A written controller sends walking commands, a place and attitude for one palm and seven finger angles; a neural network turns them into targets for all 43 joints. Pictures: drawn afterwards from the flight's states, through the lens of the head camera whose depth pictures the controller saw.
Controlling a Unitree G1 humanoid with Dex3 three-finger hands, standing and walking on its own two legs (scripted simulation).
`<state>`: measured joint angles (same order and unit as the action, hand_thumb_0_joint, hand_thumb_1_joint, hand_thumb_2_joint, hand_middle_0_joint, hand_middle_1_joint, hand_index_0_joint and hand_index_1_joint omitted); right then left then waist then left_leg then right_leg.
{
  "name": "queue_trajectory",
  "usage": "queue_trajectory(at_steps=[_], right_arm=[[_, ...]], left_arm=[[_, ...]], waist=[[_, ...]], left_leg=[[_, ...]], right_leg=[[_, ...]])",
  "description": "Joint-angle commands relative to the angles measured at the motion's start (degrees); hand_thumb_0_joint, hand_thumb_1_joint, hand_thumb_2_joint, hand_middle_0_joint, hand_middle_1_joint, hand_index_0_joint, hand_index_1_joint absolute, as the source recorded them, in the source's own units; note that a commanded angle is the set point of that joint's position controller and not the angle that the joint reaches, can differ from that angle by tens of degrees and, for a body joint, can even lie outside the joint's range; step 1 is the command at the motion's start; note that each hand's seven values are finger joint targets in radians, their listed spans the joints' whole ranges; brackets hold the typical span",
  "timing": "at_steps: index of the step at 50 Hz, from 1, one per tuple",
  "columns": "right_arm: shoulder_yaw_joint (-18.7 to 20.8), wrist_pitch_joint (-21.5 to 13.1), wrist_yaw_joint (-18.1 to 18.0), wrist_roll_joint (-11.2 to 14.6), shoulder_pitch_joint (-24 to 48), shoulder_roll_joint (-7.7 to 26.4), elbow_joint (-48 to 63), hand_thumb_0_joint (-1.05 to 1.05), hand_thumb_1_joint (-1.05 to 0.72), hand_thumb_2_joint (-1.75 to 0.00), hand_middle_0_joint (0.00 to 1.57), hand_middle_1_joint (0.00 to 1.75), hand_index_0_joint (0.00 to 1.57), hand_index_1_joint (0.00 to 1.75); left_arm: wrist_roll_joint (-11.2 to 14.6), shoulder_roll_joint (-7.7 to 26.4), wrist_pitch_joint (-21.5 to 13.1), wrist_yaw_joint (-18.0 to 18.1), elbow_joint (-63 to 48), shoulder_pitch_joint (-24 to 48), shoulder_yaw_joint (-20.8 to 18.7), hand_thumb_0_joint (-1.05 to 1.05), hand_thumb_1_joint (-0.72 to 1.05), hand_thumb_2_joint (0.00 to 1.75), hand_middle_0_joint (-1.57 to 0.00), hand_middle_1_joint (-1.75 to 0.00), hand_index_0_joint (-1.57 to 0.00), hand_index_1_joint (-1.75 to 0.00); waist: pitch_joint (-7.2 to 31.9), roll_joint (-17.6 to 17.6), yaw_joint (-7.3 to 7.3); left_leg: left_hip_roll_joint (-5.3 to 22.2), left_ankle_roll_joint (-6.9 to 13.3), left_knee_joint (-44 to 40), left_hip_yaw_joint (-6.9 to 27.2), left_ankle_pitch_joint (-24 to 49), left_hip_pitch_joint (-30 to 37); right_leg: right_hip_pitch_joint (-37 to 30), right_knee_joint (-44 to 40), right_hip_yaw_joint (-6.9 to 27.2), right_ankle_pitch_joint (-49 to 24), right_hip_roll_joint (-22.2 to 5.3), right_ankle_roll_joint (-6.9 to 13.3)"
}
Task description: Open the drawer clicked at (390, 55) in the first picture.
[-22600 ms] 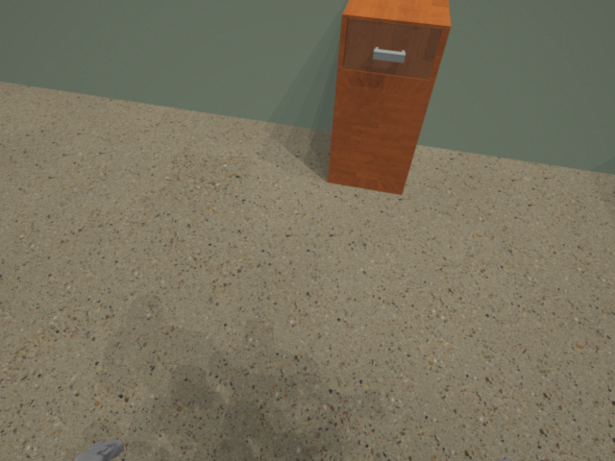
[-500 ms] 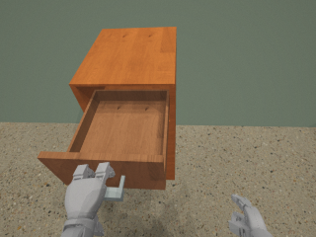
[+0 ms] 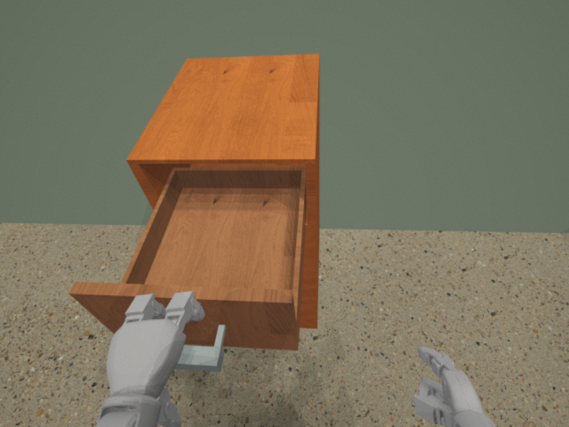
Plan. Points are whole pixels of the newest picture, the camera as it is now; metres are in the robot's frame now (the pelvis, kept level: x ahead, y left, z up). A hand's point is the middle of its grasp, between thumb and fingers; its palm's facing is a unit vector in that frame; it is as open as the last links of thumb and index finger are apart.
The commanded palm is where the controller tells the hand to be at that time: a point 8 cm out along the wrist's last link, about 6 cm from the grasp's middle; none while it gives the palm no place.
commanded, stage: lift the hand off the handle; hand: left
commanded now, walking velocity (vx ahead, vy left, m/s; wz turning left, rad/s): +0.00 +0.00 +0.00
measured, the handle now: (188, 343) +0.25 +0.19 -0.05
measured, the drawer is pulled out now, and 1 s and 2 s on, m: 0.29 0.29 0.29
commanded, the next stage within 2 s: draw the hand back to the body in 1.08 s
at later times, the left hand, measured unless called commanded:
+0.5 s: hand (156, 339) +0.22 +0.19 +0.06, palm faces +0.08 -0.15 -0.99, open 13.6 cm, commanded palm +0.19 +0.19 +0.12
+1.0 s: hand (149, 325) +0.22 +0.19 +0.09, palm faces +0.09 -0.18 -0.98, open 13.8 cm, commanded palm +0.19 +0.18 +0.15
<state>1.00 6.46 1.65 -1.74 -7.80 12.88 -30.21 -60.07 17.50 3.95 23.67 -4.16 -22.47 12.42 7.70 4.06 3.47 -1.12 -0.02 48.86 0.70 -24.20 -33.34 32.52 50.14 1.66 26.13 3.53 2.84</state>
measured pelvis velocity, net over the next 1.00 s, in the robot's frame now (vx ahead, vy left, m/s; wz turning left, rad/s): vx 0.01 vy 0.01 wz -0.02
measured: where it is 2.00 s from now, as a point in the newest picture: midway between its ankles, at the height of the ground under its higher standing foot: outside the picture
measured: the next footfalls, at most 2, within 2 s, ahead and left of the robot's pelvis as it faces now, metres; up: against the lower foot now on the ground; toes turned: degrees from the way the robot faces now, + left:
none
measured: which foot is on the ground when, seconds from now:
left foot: down 0.00-1.00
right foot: down 0.00-1.00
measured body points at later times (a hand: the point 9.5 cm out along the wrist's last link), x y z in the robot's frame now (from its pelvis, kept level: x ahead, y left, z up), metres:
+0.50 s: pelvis +0.00 +0.00 +0.01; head +0.01 -0.04 +0.46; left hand +0.21 +0.20 +0.11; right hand +0.22 -0.21 -0.08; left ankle +0.00 +0.12 -0.70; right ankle -0.01 -0.09 -0.70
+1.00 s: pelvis +0.01 +0.01 +0.02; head +0.01 -0.04 +0.47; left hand +0.21 +0.19 +0.14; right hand +0.23 -0.19 -0.07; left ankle +0.00 +0.12 -0.70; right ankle -0.01 -0.09 -0.70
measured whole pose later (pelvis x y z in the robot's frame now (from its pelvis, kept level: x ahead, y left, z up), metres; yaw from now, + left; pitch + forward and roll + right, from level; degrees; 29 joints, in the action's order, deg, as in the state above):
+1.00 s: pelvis +0.01 +0.01 +0.02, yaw -1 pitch +4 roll +0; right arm -0.2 6.8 3.7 -0.1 -7.7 13.0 -28.8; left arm -56.7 20.0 6.9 13.1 -20.2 -25.1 10.9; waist 6.3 5.6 5.6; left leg -0.8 0.5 39.7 0.0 -21.6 -22.6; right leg 21.7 40.3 2.9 22.8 3.6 2.3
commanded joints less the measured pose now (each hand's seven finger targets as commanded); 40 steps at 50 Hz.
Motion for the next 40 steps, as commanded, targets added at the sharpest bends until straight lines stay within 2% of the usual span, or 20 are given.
queue_trajectory(at_steps=[1, 5, 6, 7, 9, 13, 14, 15, 19, 23, 24, 28, 29, 31, 32, 33, 34, 36, 38, 40], right_arm=[[1.4, -3.1, 0.3, 0.0, 8.2, 4.6, 9.5, 0.0, -0.9, -0.9, 0.2, 0.3, 0.2, 0.3], [1.5, -3.0, -0.4, 0.7, 8.7, 4.7, 9.0, 0.0, -0.9, -0.9, 0.2, 0.3, 0.2, 0.3], [1.3, -3.2, -0.2, 0.3, 8.6, 4.5, 9.3, 0.0, -0.9, -0.9, 0.2, 0.3, 0.2, 0.3], [1.5, -3.2, -0.3, 0.9, 8.8, 4.3, 9.4, 0.0, -0.9, -0.9, 0.2, 0.3, 0.2, 0.3], [1.6, -3.4, -0.2, 0.9, 8.7, 4.3, 9.3, 0.0, -0.9, -0.9, 0.2, 0.3, 0.2, 0.3], [1.3, -3.6, -0.3, 0.5, 8.8, 4.4, 9.4, 0.0, -0.9, -0.9, 0.2, 0.3, 0.2, 0.3], [1.4, -3.6, -0.2, 0.8, 9.0, 4.2, 9.4, 0.0, -0.9, -0.9, 0.2, 0.3, 0.2, 0.3], [1.3, -3.6, -0.2, 0.9, 9.1, 4.3, 9.4, 0.0, -0.9, -0.9, 0.2, 0.3, 0.2, 0.3], [1.2, -3.5, 0.1, 1.2, 9.5, 4.1, 9.6, 0.0, -0.9, -0.9, 0.2, 0.3, 0.2, 0.3], [0.9, -3.4, -0.1, 1.1, 9.8, 4.4, 9.5, 0.0, -0.9, -0.9, 0.2, 0.3, 0.2, 0.3], [0.9, -3.5, -0.1, 1.4, 10.0, 4.2, 9.3, 0.0, -0.9, -0.9, 0.2, 0.3, 0.2, 0.3], [0.7, -3.3, 0.4, 1.9, 9.9, 4.3, 9.9, 0.0, -0.9, -0.9, 0.2, 0.3, 0.2, 0.3], [0.7, -3.3, 0.4, 2.3, 10.5, 4.1, 9.9, 0.0, -0.9, -0.9, 0.2, 0.3, 0.2, 0.3], [0.5, -3.3, 0.7, 2.0, 9.9, 4.2, 10.6, 0.0, -0.9, -0.9, 0.2, 0.3, 0.2, 0.3], [0.6, -3.3, 0.7, 2.3, 10.5, 4.0, 10.6, 0.0, -0.9, -0.9, 0.2, 0.3, 0.2, 0.3], [0.4, -3.4, 0.6, 2.0, 9.7, 4.2, 10.9, 0.0, -0.9, -0.9, 0.2, 0.3, 0.2, 0.3], [0.2, -3.3, 0.8, 2.1, 10.2, 4.0, 10.7, 0.0, -0.9, -0.9, 0.2, 0.3, 0.2, 0.3], [0.3, -3.3, 1.3, 1.5, 9.5, 4.1, 11.2, 0.0, -0.9, -0.9, 0.2, 0.3, 0.2, 0.3], [0.5, -3.2, 1.5, 1.6, 9.3, 4.2, 11.3, 0.0, -0.9, -0.9, 0.2, 0.3, 0.2, 0.3], [0.5, -3.3, 2.0, 1.9, 9.7, 3.9, 11.7, 0.0, -0.9, -0.9, 0.2, 0.3, 0.2, 0.3]], left_arm=[[-0.7, 6.9, -1.1, 3.2, -15.2, 7.2, -6.2, 0.0, -0.5, 0.3, -0.3, -1.2, -0.3, -1.2], [-0.4, 9.2, -0.3, 2.7, -15.0, 9.4, -8.7, 0.0, -0.5, 0.3, -0.3, -1.2, -0.3, -1.2], [-0.8, 8.3, -0.3, 2.4, -16.2, 9.1, -7.5, 0.0, -0.5, 0.3, -0.3, -1.2, -0.3, -1.2], [0.0, 7.4, -0.3, 2.1, -16.2, 8.2, -6.8, 0.0, -0.5, 0.3, -0.3, -1.2, -0.3, -1.2], [0.4, 7.0, -0.6, 1.7, -18.3, 9.9, -5.9, 0.0, -0.5, 0.3, -0.3, -1.2, -0.3, -1.2], [0.8, 9.6, -0.9, 1.0, -19.2, 7.3, -8.8, 0.0, -0.5, 0.3, -0.3, -1.2, -0.3, -1.2], [1.1, 7.9, -0.9, 0.8, -19.1, 6.8, -7.2, 0.0, -0.5, 0.3, -0.3, -1.2, -0.3, -1.2], [1.6, 8.6, -0.9, 0.5, -19.3, 6.8, -8.1, 0.0, -0.5, 0.3, -0.3, -1.2, -0.3, -1.2], [1.3, 8.0, -0.4, -0.6, -19.1, 6.6, -7.2, 0.0, -0.5, 0.3, -0.3, -1.2, -0.3, -1.2], [1.2, 9.9, 0.4, -2.0, -19.3, 8.2, -8.3, 0.0, -0.5, 0.3, -0.3, -1.2, -0.3, -1.2], [1.6, 8.8, 0.5, -2.4, -18.5, 8.4, -7.4, 0.0, -0.5, 0.3, -0.3, -1.2, -0.3, -1.2], [2.3, 7.1, 1.8, -5.0, -18.7, 6.6, -5.1, 0.0, -0.5, 0.3, -0.3, -1.2, -0.3, -1.2], [2.6, 7.5, 2.0, -5.6, -18.6, 6.3, -5.4, 0.0, -0.5, 0.3, -0.3, -1.2, -0.3, -1.2], [2.3, 7.6, 2.2, -6.6, -20.7, 5.7, -5.0, 0.0, -0.5, 0.3, -0.3, -1.2, -0.3, -1.2], [2.8, 8.8, 1.8, -6.8, -21.9, 5.1, -6.3, 0.0, -0.5, 0.3, -0.3, -1.2, -0.3, -1.2], [2.4, 9.8, 1.7, -7.0, -21.7, 3.0, -7.4, 0.0, -0.5, 0.3, -0.3, -1.2, -0.3, -1.2], [2.3, 10.5, 1.3, -7.0, -22.5, 4.1, -8.0, 0.0, -0.5, 0.3, -0.3, -1.2, -0.3, -1.2], [1.5, 9.1, 1.2, -6.9, -24.8, 4.2, -6.7, 0.0, -0.5, 0.3, -0.3, -1.2, -0.3, -1.2], [1.8, 9.8, 1.0, -6.7, -25.6, 2.6, -8.1, 0.0, -0.5, 0.3, -0.3, -1.2, -0.3, -1.2], [2.3, 9.0, 1.2, -6.5, -27.6, 2.0, -7.9, 0.0, -0.5, 0.3, -0.3, -1.2, -0.3, -1.2]], waist=[[9.3, -5.9, -0.81], [8.6, -4.8, -0.75], [10.2, -4.4, -0.33], [8.6, -3.8, -0.7], [9.5, -1.9, -0.81], [10.4, -3.9, 0.14], [8.3, -4.4, -0.57], [8.2, -5.1, -0.57], [6.5, -4.2, -0.3], [7.2, -4.1, 0.32], [5.4, -4.9, -0.22], [6.5, -4.4, 0.9], [4.5, -4.7, 0.44], [6.7, -5.0, 1.4], [5.4, -5.0, 1.17], [7.0, -5.5, 2.2], [4.9, -5.6, 1.42], [5.4, -4.0, 1.74], [5.3, -2.6, 2.05], [5.0, -2.0, 1.6]], left_leg=[[-0.8, 2.1, -4.7, -1.1, 13.3, 9.3], [-0.7, 2.2, -6.3, -1.2, 12.2, 9.8], [-0.7, 2.1, -5.9, -1.5, 12.8, 10.7], [-0.6, 2.2, -6.6, -1.2, 12.8, 10.8], [-0.5, 2.2, -6.9, -1.1, 14.0, 12.4], [-0.6, 2.2, -7.1, -1.4, 14.7, 12.3], [-0.6, 2.3, -7.4, -1.4, 14.4, 12.2], [-0.5, 2.3, -7.8, -1.2, 14.4, 12.2], [-0.3, 2.2, -8.8, -1.3, 13.5, 12.6], [-0.2, 2.2, -9.4, -1.6, 12.7, 13.6], [-0.3, 2.3, -10.1, -1.4, 12.6, 13.3], [0.1, 2.3, -11.5, -1.6, 14.5, 14.7], [0.2, 2.2, -12.0, -1.6, 14.5, 14.7], [0.2, 2.4, -12.0, -1.9, 15.6, 15.4], [0.2, 2.4, -12.2, -1.9, 16.3, 15.8], [0.1, 2.4, -12.0, -2.1, 17.0, 15.6], [0.1, 2.2, -12.3, -1.9, 16.9, 15.6], [0.4, 2.1, -11.8, -2.0, 17.5, 16.4], [0.6, 2.0, -11.9, -1.9, 18.4, 16.9], [0.7, 1.8, -12.0, -1.5, 19.0, 17.4]], right_leg=[[-2.3, -10.3, 2.2, -18.9, -1.4, -0.1], [-4.1, -11.7, 2.7, -18.1, -1.4, 0.1], [-3.8, -11.5, 2.8, -18.0, -1.5, -0.1], [-4.2, -11.6, 2.0, -18.3, -1.4, 0.0], [-4.2, -11.5, 1.4, -18.4, -1.4, 0.2], [-5.8, -12.3, 2.8, -20.6, -1.5, -0.1], [-5.6, -12.7, 2.4, -20.7, -1.7, -0.2], [-6.1, -13.2, 2.6, -20.8, -1.7, -0.1], [-5.8, -13.9, 2.2, -18.2, -1.7, -0.2], [-6.3, -15.5, 2.9, -15.9, -1.8, -0.4], [-6.7, -15.8, 2.7, -16.4, -2.0, -0.4], [-8.5, -16.2, 1.7, -17.5, -1.8, -0.5], [-8.6, -16.7, 2.0, -17.6, -1.9, -0.4], [-9.9, -16.8, 1.8, -18.1, -1.9, -0.5], [-10.4, -17.1, 2.4, -20.2, -2.1, -0.3], [-11.3, -16.8, 2.1, -20.7, -1.9, -0.5], [-10.6, -17.1, 3.0, -21.1, -1.9, -0.2], [-9.6, -17.1, 3.1, -20.3, -1.7, 0.1], [-9.8, -16.9, 2.7, -20.8, -1.3, 0.5], [-9.9, -16.8, 2.7, -20.8, -1.5, 0.7]])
